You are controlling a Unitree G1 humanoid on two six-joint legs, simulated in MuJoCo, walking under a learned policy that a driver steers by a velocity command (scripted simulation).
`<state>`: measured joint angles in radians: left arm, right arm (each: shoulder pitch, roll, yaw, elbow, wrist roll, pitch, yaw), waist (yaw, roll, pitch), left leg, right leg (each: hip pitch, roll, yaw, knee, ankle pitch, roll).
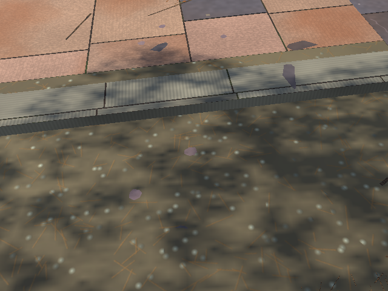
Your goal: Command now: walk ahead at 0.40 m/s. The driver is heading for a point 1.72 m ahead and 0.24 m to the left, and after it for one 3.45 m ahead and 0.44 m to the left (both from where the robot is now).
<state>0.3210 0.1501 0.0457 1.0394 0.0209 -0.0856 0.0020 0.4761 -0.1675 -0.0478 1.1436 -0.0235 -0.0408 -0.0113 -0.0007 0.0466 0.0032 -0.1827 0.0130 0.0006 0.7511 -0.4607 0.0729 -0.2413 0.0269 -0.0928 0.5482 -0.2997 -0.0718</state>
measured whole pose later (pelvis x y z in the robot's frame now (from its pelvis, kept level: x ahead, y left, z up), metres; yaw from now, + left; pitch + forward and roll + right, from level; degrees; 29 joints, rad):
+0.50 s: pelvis +0.26 +0.01 -0.01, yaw -1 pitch +0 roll +1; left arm 0.43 0.15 0.03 1.09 0.01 -0.09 0.01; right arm 0.13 -0.19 -0.07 0.97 -0.02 -0.07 0.01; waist 0.01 -0.01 0.07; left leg -0.38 -0.07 0.15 0.56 -0.18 0.14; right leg -0.20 0.02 -0.01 1.16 -0.38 -0.10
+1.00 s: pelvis +0.55 -0.02 -0.01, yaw +0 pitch +1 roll +0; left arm 0.02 0.16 0.04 0.89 0.04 -0.09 -0.01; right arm 0.49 -0.16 -0.03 1.10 -0.01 -0.09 -0.02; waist -0.05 0.01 0.08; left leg 0.01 -0.04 0.06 0.66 -0.49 0.08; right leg -0.44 0.02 -0.13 0.54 -0.10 -0.12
